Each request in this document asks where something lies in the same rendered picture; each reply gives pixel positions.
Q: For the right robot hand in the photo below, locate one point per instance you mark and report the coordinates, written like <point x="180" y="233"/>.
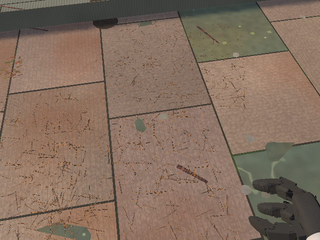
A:
<point x="302" y="217"/>

